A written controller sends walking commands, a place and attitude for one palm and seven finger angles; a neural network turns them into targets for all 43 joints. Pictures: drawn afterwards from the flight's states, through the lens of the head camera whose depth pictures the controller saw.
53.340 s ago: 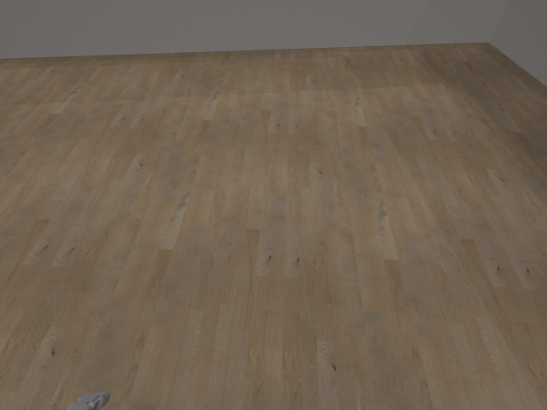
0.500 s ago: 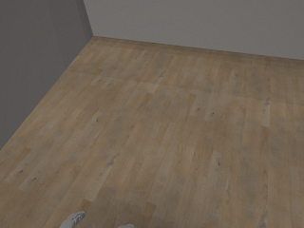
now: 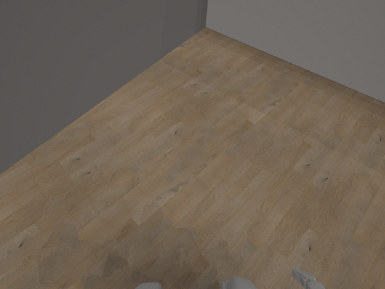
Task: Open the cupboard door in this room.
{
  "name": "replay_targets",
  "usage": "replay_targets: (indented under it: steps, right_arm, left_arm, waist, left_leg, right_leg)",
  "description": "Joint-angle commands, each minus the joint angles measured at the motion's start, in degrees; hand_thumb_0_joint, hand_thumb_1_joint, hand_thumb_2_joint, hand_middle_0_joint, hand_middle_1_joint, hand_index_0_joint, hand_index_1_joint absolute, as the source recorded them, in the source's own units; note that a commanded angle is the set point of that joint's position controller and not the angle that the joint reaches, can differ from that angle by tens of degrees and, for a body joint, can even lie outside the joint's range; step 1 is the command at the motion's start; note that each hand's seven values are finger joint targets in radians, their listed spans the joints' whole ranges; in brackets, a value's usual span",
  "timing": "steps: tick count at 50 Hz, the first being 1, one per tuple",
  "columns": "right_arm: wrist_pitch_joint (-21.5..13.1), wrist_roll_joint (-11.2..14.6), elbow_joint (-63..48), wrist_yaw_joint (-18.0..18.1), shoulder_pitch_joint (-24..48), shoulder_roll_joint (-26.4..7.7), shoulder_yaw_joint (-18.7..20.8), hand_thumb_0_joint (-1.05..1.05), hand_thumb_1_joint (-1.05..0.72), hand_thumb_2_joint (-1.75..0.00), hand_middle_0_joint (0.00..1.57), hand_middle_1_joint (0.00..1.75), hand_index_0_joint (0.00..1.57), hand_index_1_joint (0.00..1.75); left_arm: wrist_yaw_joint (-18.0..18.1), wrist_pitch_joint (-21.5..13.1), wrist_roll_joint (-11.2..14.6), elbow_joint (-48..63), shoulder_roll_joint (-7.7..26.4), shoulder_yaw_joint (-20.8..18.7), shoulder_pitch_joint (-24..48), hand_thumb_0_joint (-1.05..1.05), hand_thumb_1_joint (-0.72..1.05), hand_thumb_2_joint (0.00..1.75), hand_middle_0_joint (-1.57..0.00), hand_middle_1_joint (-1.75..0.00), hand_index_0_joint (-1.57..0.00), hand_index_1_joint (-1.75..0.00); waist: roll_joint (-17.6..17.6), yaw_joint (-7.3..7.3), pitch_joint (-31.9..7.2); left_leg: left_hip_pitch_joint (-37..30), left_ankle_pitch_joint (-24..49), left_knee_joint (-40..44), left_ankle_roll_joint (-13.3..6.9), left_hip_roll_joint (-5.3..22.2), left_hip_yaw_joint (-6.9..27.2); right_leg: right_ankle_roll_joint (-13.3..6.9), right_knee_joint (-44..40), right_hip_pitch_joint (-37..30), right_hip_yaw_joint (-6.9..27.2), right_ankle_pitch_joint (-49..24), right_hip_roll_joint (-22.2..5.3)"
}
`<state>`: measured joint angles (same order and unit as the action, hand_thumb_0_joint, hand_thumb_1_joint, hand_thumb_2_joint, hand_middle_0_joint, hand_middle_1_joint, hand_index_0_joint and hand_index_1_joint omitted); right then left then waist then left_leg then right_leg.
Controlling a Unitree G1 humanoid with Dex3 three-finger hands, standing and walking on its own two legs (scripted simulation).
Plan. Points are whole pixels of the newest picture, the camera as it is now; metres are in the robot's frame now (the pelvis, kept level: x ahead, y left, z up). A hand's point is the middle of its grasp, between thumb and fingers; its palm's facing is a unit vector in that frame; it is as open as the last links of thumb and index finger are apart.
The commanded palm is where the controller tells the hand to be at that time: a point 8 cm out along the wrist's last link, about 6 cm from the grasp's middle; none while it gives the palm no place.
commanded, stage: turn to face it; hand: left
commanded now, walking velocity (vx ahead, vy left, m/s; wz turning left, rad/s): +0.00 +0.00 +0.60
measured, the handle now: out of the picture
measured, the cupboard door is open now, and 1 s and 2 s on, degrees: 42 42 42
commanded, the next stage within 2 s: none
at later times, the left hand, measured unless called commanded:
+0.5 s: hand out of the picture +0.04 +0.15 -0.15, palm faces +0.32 -0.92 -0.23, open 7.3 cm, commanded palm none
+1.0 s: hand out of the picture +0.02 +0.16 -0.14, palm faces +0.56 -0.77 -0.30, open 7.4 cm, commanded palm none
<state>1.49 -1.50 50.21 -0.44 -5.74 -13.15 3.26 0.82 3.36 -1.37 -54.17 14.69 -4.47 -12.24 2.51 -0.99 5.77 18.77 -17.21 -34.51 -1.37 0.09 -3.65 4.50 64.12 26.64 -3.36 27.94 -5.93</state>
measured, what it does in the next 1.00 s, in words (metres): steps on the spot, turning left: right foot, then left foot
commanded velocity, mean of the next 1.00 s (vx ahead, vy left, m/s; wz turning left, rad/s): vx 0.00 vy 0.00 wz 0.60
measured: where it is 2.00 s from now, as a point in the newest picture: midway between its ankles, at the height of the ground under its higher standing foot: outside the picture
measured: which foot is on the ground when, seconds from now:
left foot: down 0.00-0.22, up 0.24-0.54, down 0.56-0.92, up 0.94-1.00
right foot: up 0.00-0.20, down 0.22-0.56, up 0.58-0.92, down 0.94-1.00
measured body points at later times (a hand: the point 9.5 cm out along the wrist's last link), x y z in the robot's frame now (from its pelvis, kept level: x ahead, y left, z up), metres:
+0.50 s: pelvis +0.02 -0.05 +0.01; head +0.08 -0.03 +0.45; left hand +0.02 +0.20 -0.14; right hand +0.18 -0.27 -0.14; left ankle -0.02 +0.07 -0.69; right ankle +0.04 -0.16 -0.73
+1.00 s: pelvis +0.05 -0.07 +0.00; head +0.11 -0.06 +0.45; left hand -0.01 +0.20 -0.12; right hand +0.25 -0.25 -0.16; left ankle -0.04 +0.04 -0.69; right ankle +0.11 -0.16 -0.73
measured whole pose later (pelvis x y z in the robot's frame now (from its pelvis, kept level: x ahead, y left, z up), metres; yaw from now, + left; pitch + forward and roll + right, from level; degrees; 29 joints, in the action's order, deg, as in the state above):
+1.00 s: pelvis +0.05 -0.07 +0.00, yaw +36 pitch +1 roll +1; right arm 4.4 -1.3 53.5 -0.8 -9.9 -14.3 5.4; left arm 1.1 0.2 -1.5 -49.3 11.3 -2.9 -8.5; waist -2.7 1.3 5.8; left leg 25.8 -27.8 -53.5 1.5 -1.8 3.4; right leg -0.4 35.3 17.2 -5.1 19.0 -3.5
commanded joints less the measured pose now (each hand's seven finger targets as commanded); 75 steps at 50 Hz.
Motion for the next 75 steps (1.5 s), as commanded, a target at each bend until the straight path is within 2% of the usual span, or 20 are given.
replay_targets:
  steps: [1, 9, 11, 16, 23, 26, 27, 28, 29, 34, 44, 45, 46, 47, 52, 60, 64, 66, 67, 75]
  right_arm:
    - [-0.7, 0.1, -2.1, 0.9, -3.2, -11.7, 2.9, 0.0, -0.9, -0.9, 0.2, 0.3, 0.2, 0.3]
    - [0.3, 0.6, -3.6, 0.3, 0.5, -10.3, 3.7, 0.0, -0.9, -0.9, 0.2, 0.3, 0.2, 0.3]
    - [0.3, 0.9, -5.4, -0.4, 0.0, -5.4, 3.0, 0.0, -0.9, -0.9, 0.2, 0.3, 0.2, 0.3]
    - [1.9, 0.7, -2.1, -1.3, -0.9, -3.9, 2.2, 0.0, -0.9, -0.9, 0.2, 0.3, 0.2, 0.3]
    - [1.1, 1.1, -2.6, -1.7, 1.7, -2.1, 1.2, 0.0, -0.9, -0.9, 0.2, 0.3, 0.2, 0.3]
    - [0.6, 0.8, -1.9, -1.4, -2.9, -4.0, 1.7, 0.0, -0.9, -0.9, 0.2, 0.3, 0.2, 0.3]
    - [0.0, 0.5, -1.0, -1.3, -6.7, -7.2, 2.5, 0.0, -0.9, -0.9, 0.2, 0.3, 0.2, 0.3]
    - [-0.2, 0.0, -1.0, -0.9, -10.3, -13.8, 4.2, 0.0, -0.9, -0.9, 0.2, 0.3, 0.2, 0.3]
    - [0.2, 0.1, 0.4, -0.4, -14.2, -16.3, 4.6, 0.0, -0.9, -0.9, 0.2, 0.3, 0.2, 0.3]
    - [-0.9, 0.1, -1.4, 1.3, -5.4, -10.3, 2.9, 0.0, -0.9, -0.9, 0.2, 0.3, 0.2, 0.3]
    - [0.5, 0.2, -2.4, 0.6, -1.2, -10.9, 3.8, 0.0, -0.9, -0.9, 0.2, 0.3, 0.2, 0.3]
    - [0.4, 0.7, -2.9, 0.4, -0.7, -9.1, 3.6, 0.0, -0.9, -0.9, 0.2, 0.3, 0.2, 0.3]
    - [0.4, 1.1, -3.9, 0.0, -1.8, -5.1, 3.0, 0.0, -0.9, -0.9, 0.2, 0.3, 0.2, 0.3]
    - [0.5, 0.7, -4.7, -0.3, -1.1, -6.0, 3.1, 0.0, -0.9, -0.9, 0.2, 0.3, 0.2, 0.3]
    - [2.2, 0.5, -1.0, -1.3, -1.7, -4.3, 2.6, 0.0, -0.9, -0.9, 0.2, 0.3, 0.2, 0.3]
    - [1.3, 1.0, -2.2, -1.6, 3.5, -2.2, 1.2, 0.0, -0.9, -0.9, 0.2, 0.3, 0.2, 0.3]
    - [0.4, 0.8, -1.5, -1.3, -3.0, -4.7, 1.7, 0.0, -0.9, -0.9, 0.2, 0.3, 0.2, 0.3]
    - [-0.2, 0.0, -0.3, -0.6, -11.0, -16.1, 4.6, 0.0, -0.9, -0.9, 0.2, 0.3, 0.2, 0.3]
    - [0.2, 0.3, 1.1, -0.1, -13.7, -16.3, 4.4, 0.0, -0.9, -0.9, 0.2, 0.3, 0.2, 0.3]
    - [-1.0, 0.3, -1.0, 1.2, -4.9, -10.6, 2.6, 0.0, -0.9, -0.9, 0.2, 0.3, 0.2, 0.3]
  left_arm:
    - [-0.2, -1.8, 0.3, 5.7, 3.4, -0.6, 0.9, 0.0, 0.9, 0.9, -0.2, -0.3, -0.2, -0.3]
    - [0.2, -3.6, 0.4, 6.1, 4.9, -1.0, -5.3, 0.0, 0.9, 0.9, -0.2, -0.3, -0.2, -0.3]
    - [0.9, -4.1, -0.6, 6.7, 13.1, -2.2, -6.2, 0.0, 0.9, 0.9, -0.2, -0.3, -0.2, -0.3]
    - [1.5, -4.2, -0.2, 8.4, 5.8, -0.4, 2.0, 0.0, 0.9, 0.9, -0.2, -0.3, -0.2, -0.3]
    - [1.1, -4.1, -0.6, 5.9, 8.9, -1.7, -2.7, 0.0, 0.9, 0.9, -0.2, -0.3, -0.2, -0.3]
    - [0.6, -3.8, 0.1, 5.8, 9.4, -2.2, -1.6, 0.0, 0.9, 0.9, -0.2, -0.3, -0.2, -0.3]
    - [0.4, -3.6, 0.5, 6.5, 8.1, -2.1, -1.3, 0.0, 0.9, 0.9, -0.2, -0.3, -0.2, -0.3]
    - [-0.1, -3.3, 0.9, 8.7, 4.2, -1.0, 0.0, 0.0, 0.9, 0.9, -0.2, -0.3, -0.2, -0.3]
    - [0.1, -2.7, 0.3, 10.9, 3.3, -0.2, 4.1, 0.0, 0.9, 0.9, -0.2, -0.3, -0.2, -0.3]
    - [-0.2, -1.9, 0.2, 6.6, 3.2, -0.9, 3.4, 0.0, 0.9, 0.9, -0.2, -0.3, -0.2, -0.3]
    - [0.1, -2.9, 0.8, 6.4, 3.3, -0.7, -1.9, 0.0, 0.9, 0.9, -0.2, -0.3, -0.2, -0.3]
    - [0.5, -3.5, 0.5, 6.0, 5.7, -1.3, -4.5, 0.0, 0.9, 0.9, -0.2, -0.3, -0.2, -0.3]
    - [1.1, -4.1, -0.5, 5.9, 11.3, -2.4, -5.9, 0.0, 0.9, 0.9, -0.2, -0.3, -0.2, -0.3]
    - [1.1, -3.8, -0.3, 6.6, 12.9, -1.9, -4.9, 0.0, 0.9, 0.9, -0.2, -0.3, -0.2, -0.3]
    - [1.3, -4.2, 0.2, 8.4, 5.2, 0.0, 2.6, 0.0, 0.9, 0.9, -0.2, -0.3, -0.2, -0.3]
    - [1.2, -4.2, -0.4, 5.3, 8.4, -1.6, -4.6, 0.0, 0.9, 0.9, -0.2, -0.3, -0.2, -0.3]
    - [0.6, -4.0, 0.3, 5.3, 9.3, -2.2, -2.4, 0.0, 0.9, 0.9, -0.2, -0.3, -0.2, -0.3]
    - [-0.3, -3.4, 0.9, 9.1, 3.4, -0.5, 0.3, 0.0, 0.9, 0.9, -0.2, -0.3, -0.2, -0.3]
    - [0.4, -2.4, 0.1, 10.4, 4.7, -0.3, 4.2, 0.0, 0.9, 0.9, -0.2, -0.3, -0.2, -0.3]
    - [-0.2, -1.7, 0.3, 6.0, 3.6, -0.7, 2.1, 0.0, 0.9, 0.9, -0.2, -0.3, -0.2, -0.3]
  waist:
    - [-9.8, 1.66, -8.8]
    - [-6.6, -1.86, -9.9]
    - [16.7, -3.07, -9.9]
    - [9.4, 1.55, -6.8]
    - [9.4, -1.46, -8.0]
    - [6.1, 1.34, -9.6]
    - [-0.7, 3.61, -12.5]
    - [-18.4, 5.71, -13.7]
    - [-17.8, 7.53, -13.5]
    - [-10.9, 2.26, -9.8]
    - [-11.5, -0.52, -8.8]
    - [-5.5, -2.06, -9.3]
    - [12.3, -2.48, -10.0]
    - [14.2, -2.65, -8.6]
    - [9.0, 1.88, -5.5]
    - [8.9, -2.04, -8.3]
    - [6.1, 2.15, -11.1]
    - [-21.8, 6.93, -14.3]
    - [-15.8, 7.84, -14.7]
    - [-9.3, 1.65, -9.1]
  left_leg:
    - [-9.1, 24.4, 13.7, -7.7, 13.7, 14.3]
    - [4.0, 12.0, 4.7, -2.8, 7.2, 15.9]
    - [16.6, -19.8, -23.2, 3.3, -3.7, 4.0]
    - [13.7, -8.8, -32.9, 5.0, 2.3, 3.3]
    - [6.4, -9.6, -9.4, 4.4, 1.1, -2.7]
    - [-3.8, 0.8, 4.3, 3.3, 0.3, -3.8]
    - [-13.7, 10.8, 10.2, 1.3, 4.4, 1.2]
    - [-22.4, 31.3, 11.8, -6.4, 20.1, 22.8]
    - [-20.3, 37.3, 12.7, -12.4, 26.0, 26.6]
    - [-11.9, 29.2, 13.5, -7.4, 14.3, 15.2]
    - [0.4, 18.2, 8.4, -5.0, 9.6, 18.9]
    - [6.3, 10.4, 3.5, -2.1, 6.0, 16.5]
    - [16.5, -7.7, -10.2, 2.7, -2.8, 6.8]
    - [15.9, -19.2, -25.2, 3.2, -3.2, 5.6]
    - [14.3, -6.0, -35.9, 5.2, 1.9, 4.0]
    - [8.4, -9.6, -11.0, 4.6, 1.0, -2.3]
    - [-6.6, 3.1, 7.6, 2.7, 0.1, -3.4]
    - [-24.9, 42.0, 12.1, -10.4, 23.9, 27.0]
    - [-22.1, 39.6, 11.8, -13.3, 25.3, 25.7]
    - [-13.1, 32.1, 13.9, -7.9, 13.1, 15.1]
  right_leg:
    - [0.4, -4.0, 3.7, 2.6, -3.8, 0.6]
    - [-1.1, -39.1, -20.4, 0.9, -15.8, 3.0]
    - [-11.8, -48.2, -23.7, 24.1, -24.7, -22.8]
    - [-10.7, -42.6, -17.7, 3.7, -37.9, -13.2]
    - [-10.5, -38.4, -23.5, -1.3, -43.6, -15.4]
    - [-6.9, -31.2, -19.3, -5.4, -39.4, -14.5]
    - [-4.2, -22.7, -12.0, -7.2, -31.9, -12.8]
    - [0.3, -9.3, 4.5, -8.8, 0.6, -3.9]
    - [0.0, -1.2, 8.6, -2.2, 11.5, -1.7]
    - [0.4, 2.4, 7.1, 3.6, -4.2, -0.6]
    - [-0.8, -33.3, -16.2, -0.3, -11.9, 4.9]
    - [-1.7, -41.7, -23.7, 3.2, -15.5, 0.9]
    - [-7.1, -47.7, -29.6, 19.7, -18.7, -14.9]
    - [-12.8, -48.5, -22.0, 22.8, -22.7, -23.3]
    - [-9.9, -44.4, -17.1, 3.4, -34.2, -12.4]
    - [-10.8, -38.9, -26.8, -1.7, -48.4, -15.4]
    - [-6.5, -28.2, -20.5, -7.0, -43.6, -14.6]
    - [0.9, -4.3, 7.5, -8.0, 9.8, -2.6]
    - [-0.1, 1.2, 8.7, -0.4, 11.3, -2.0]
    - [1.1, -1.4, 5.4, 3.3, -5.9, 0.0]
